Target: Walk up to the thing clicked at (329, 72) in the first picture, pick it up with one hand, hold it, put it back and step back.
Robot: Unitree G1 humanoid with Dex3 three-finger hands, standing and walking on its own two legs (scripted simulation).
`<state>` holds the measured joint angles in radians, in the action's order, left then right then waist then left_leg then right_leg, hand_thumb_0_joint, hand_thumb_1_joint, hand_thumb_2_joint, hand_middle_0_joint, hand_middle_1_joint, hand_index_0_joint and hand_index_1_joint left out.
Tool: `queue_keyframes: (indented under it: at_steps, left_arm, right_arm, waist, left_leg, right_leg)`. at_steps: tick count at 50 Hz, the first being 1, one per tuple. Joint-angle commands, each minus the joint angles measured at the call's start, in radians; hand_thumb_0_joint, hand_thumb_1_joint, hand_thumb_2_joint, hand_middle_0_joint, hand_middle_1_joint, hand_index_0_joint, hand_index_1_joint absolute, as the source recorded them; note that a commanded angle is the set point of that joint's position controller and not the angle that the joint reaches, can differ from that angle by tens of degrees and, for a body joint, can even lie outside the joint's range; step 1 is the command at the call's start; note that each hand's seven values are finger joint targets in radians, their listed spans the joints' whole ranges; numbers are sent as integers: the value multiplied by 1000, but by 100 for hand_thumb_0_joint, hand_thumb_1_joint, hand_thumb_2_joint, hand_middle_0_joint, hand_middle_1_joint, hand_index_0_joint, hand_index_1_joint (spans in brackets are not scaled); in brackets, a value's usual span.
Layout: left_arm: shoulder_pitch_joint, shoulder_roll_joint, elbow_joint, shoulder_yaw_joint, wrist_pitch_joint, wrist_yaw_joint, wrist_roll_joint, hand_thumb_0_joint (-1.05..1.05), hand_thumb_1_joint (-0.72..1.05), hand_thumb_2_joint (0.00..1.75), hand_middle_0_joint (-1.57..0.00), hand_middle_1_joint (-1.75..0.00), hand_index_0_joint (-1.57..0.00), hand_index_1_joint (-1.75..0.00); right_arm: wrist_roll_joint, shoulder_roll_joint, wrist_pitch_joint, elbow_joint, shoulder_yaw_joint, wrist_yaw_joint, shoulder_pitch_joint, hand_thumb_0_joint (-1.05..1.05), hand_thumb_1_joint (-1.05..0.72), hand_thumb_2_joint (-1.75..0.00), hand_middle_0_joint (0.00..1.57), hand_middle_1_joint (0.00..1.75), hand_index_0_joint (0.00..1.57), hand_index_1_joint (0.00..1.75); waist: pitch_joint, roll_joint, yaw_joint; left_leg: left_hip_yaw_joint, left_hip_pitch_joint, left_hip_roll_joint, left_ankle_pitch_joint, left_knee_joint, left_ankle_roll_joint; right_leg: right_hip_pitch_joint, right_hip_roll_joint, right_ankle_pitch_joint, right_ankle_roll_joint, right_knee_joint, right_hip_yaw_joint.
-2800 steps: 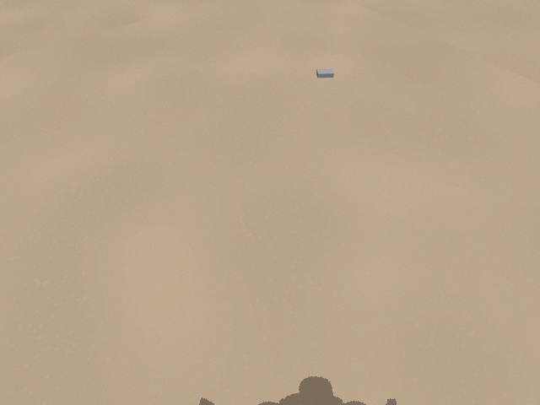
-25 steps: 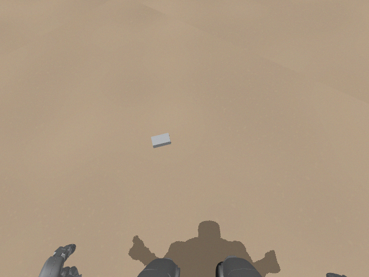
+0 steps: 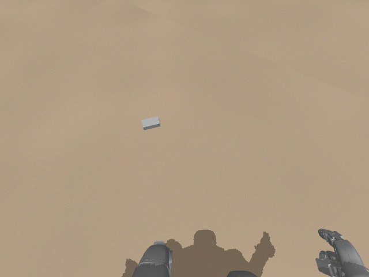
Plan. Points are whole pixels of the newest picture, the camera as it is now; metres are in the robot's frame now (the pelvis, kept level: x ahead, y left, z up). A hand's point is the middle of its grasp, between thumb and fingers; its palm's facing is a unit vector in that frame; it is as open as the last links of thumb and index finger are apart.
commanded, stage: step back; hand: left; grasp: from above
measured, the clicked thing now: (150, 123) +1.06 +0.29 -0.73
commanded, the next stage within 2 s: stand in 1.10 s
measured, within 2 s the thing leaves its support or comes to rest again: neither
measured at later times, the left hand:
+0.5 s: hand out of the picture +0.01 +0.28 -0.12, palm faces +0.07 -0.92 -0.39, open 7.4 cm
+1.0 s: hand out of the picture +0.07 +0.29 -0.14, palm faces +0.13 -0.91 -0.39, open 7.4 cm
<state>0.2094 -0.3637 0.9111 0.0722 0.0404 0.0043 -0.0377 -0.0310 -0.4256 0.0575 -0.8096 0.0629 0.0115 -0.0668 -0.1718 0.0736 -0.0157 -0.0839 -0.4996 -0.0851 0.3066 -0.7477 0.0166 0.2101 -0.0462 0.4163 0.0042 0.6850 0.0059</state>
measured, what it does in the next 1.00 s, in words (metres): steps on the spot: left foot, then right foot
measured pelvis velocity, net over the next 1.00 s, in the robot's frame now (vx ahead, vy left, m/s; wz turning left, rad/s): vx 0.01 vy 0.01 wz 0.09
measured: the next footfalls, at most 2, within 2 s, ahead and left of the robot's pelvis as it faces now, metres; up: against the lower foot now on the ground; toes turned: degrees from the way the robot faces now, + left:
left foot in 0.28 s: -0.01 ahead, +0.13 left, +0.00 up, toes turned +2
right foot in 0.58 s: +0.07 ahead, -0.12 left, +0.00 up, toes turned +3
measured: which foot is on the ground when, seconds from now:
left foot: up 0.00-0.26, down 0.28-0.60, up 0.62-0.88, down 0.90-1.00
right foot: down 0.00-0.34, up 0.36-0.56, down 0.58-1.00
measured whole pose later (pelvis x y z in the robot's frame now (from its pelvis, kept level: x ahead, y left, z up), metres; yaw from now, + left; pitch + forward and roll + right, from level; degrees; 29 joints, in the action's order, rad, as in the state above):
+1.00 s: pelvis +0.01 +0.01 +0.01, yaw +5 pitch -3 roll +0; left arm 0.14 -0.37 0.99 0.04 -0.01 -0.02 0.00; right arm -0.02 -0.35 0.01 -1.01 0.04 -0.01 -0.14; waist -0.10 0.00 -0.03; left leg 0.00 -0.32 -0.02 0.29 -0.66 -0.02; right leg 0.28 0.05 0.36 0.01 0.69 -0.03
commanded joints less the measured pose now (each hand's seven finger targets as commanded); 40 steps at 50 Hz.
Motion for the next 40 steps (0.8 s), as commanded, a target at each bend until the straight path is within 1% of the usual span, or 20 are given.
queue_keyframes:
  at_steps: [1, 3, 4, 6, 10, 12, 14, 15, 16, 17, 18, 21, 26, 29, 30, 31, 32, 33, 36, 40]
  left_arm:
    - [-89, -413, -127, 100, -33, -27, -19, 0, 90, 90, -20, -30, -20, -30]
    - [-141, -288, -125, 69, -52, -29, -11, 0, 90, 90, -20, -30, -20, -30]
    - [-122, -263, -113, 71, -57, -29, -10, 0, 90, 90, -20, -30, -20, -30]
    - [-19, -267, -89, 75, -71, -25, -11, 0, 90, 90, -20, -30, -20, -30]
    - [36, -289, -72, 90, -74, -19, -16, 0, 90, 90, -20, -30, -20, -30]
    - [28, -311, -71, 87, -66, -14, -9, 0, 90, 90, -20, -30, -20, -30]
    - [3, -285, -73, 66, -54, -10, 0, 0, 90, 90, -20, -30, -20, -30]
    - [16, -231, -78, 45, -52, -10, 2, 0, 90, 90, -20, -30, -20, -30]
    - [16, -173, -91, 29, -55, -9, 11, 0, 90, 90, -20, -30, -20, -30]
    - [-65, -190, -96, 35, -57, -9, 23, 0, 90, 90, -20, -30, -20, -30]
    - [-114, -273, -88, 58, -62, -11, 7, 0, 90, 90, -20, -30, -20, -30]
    - [-22, -241, -49, 52, -76, 5, 19, 0, 90, 90, -20, -30, -20, -30]
    - [-9, -205, -23, 52, -90, 12, 17, 0, 90, 90, -20, -30, -20, -30]
    - [129, -213, 43, 60, -106, -13, 7, 0, 90, 90, -20, -30, -20, -30]
    - [148, -275, 43, 78, -113, -23, -8, 0, 90, 90, -20, -30, -20, -30]
    - [97, -340, 9, 89, -117, -26, -11, 0, 90, 90, -20, -30, -20, -30]
    - [19, -364, -15, 88, -113, -24, -8, 0, 90, 90, -20, -30, -20, -30]
    - [-31, -346, -30, 84, -114, -24, -3, 0, 90, 90, -20, -30, -20, -30]
    - [-35, -270, -22, 54, -127, -27, 10, 0, 90, 90, -20, -30, -20, -30]
    - [-62, -274, -18, 46, -120, -30, 13, 0, 90, 90, -20, -30, -20, -30]
  right_arm:
    - [3, -217, -12, 61, 71, 20, 17, 0, -90, -90, 20, 30, 20, 30]
    - [11, -184, -18, -4, 55, 7, -61, 0, -90, -90, 20, 30, 20, 30]
    - [11, -149, -24, -15, 44, 4, -98, 0, -90, -90, 20, 30, 20, 30]
    - [6, -143, -36, -20, 38, 1, -101, 0, -90, -90, 20, 30, 20, 30]
    - [-6, -148, -60, -24, 36, -15, -63, 0, -90, -90, 20, 30, 20, 30]
    - [-10, -151, -72, -36, 39, -23, -71, 0, -90, -90, 20, 30, 20, 30]
    - [-11, -133, -86, -86, 47, -23, -157, 0, -90, -90, 20, 30, 20, 30]
    - [-20, -151, -93, -106, 62, -19, -196, 0, -90, -90, 20, 30, 20, 30]
    - [-28, -203, -98, -114, 78, -13, -246, 0, -90, -90, 20, 30, 20, 30]
    - [-25, -303, -97, -99, 91, -13, -233, 0, -90, -90, 20, 30, 20, 30]
    - [-9, -330, -96, -102, 99, -18, -218, 0, -90, -90, 20, 30, 20, 30]
    - [-13, -205, -102, -73, 60, -19, -127, 0, -90, -90, 20, 30, 20, 30]
    - [-7, -210, -95, -75, 63, -23, -129, 0, -90, -90, 20, 30, 20, 30]
    - [12, -112, -73, -60, 26, -20, -100, 0, -90, -90, 20, 30, 20, 30]
    - [17, -51, -74, -40, 6, -16, -117, 0, -90, -90, 20, 30, 20, 30]
    - [15, -50, -68, -41, 4, -5, -137, 0, -90, -90, 20, 30, 20, 30]
    - [9, -141, -65, -68, 33, 5, -155, 0, -90, -90, 20, 30, 20, 30]
    - [9, -166, -69, -83, 42, 5, -170, 0, -90, -90, 20, 30, 20, 30]
    - [11, -132, -77, -112, 29, -3, -175, 0, -90, -90, 20, 30, 20, 30]
    - [11, -113, -66, -123, 23, -8, -163, 0, -90, -90, 20, 30, 20, 30]
  waist:
    - [9, -296, -30]
    - [17, -137, 32]
    - [59, -161, 35]
    - [106, -193, -22]
    - [125, -302, -74]
    - [119, -310, -62]
    - [160, -245, -10]
    - [197, -161, 12]
    - [220, 27, 30]
    - [145, 120, 59]
    - [50, 78, 72]
    - [22, 41, 3]
    - [106, 113, 20]
    - [189, -11, -62]
    - [201, -192, -68]
    - [190, -225, -55]
    - [149, -161, -34]
    - [101, -156, -11]
    - [127, -146, 3]
    - [156, -222, 5]
  left_leg:
    - [-126, 25, 92, 238, -385, -35]
    - [-111, -10, 173, 105, -424, -26]
    - [-91, -23, 181, 76, -407, -29]
    - [-70, -18, 156, 69, -321, -39]
    - [7, -58, 96, 200, -13, -55]
    - [47, 79, 76, 250, 150, -33]
    - [105, 306, 127, 60, 402, -7]
    - [28, 454, 103, 2, 416, 12]
    - [-235, 554, -48, 152, 465, 63]
    - [-524, 445, -222, 442, 535, 183]
    - [-567, 268, -277, 550, 576, 260]
    - [-301, 296, -147, 315, 506, 192]
    - [-145, 227, -94, 79, 399, 159]
    - [-14, 77, -1, 19, 102, 81]
    - [30, -53, 112, 129, -106, 37]
    - [-20, -105, 151, 294, -200, 3]
    - [-71, -35, 87, 311, -245, 2]
    - [-72, -16, 48, 278, -253, 0]
    - [-52, 49, 55, 186, -167, -7]
    - [45, 159, 57, 125, -4, -15]
  right_leg:
    - [437, 489, 435, -285, -526, 627]
    - [269, 285, 107, -182, -367, 284]
    - [186, 238, 27, -154, -337, 219]
    - [86, 212, 85, -136, -327, 223]
    - [-116, 292, 282, -186, -356, 303]
    - [-29, 319, 215, -198, -343, 286]
    - [37, 258, 38, -149, -217, 167]
    - [133, 222, -54, -112, -88, 117]
    - [303, 137, -15, -60, 90, 36]
    - [437, 48, 145, -27, 192, -56]
    - [382, 106, 154, -36, 266, 46]
    - [356, 112, 49, -44, 201, 40]
    - [104, 64, -31, -25, -53, -50]
    - [-202, 38, -175, -25, -249, -43]
    - [-256, 214, -89, -77, -351, 243]
    - [-178, 421, 69, -159, -442, 523]
    - [-39, 491, 157, -255, -446, 590]
    - [14, 488, 73, -290, -419, 544]
    - [-1, 341, -340, -200, -309, 250]
    - [43, 307, -526, -175, -252, 144]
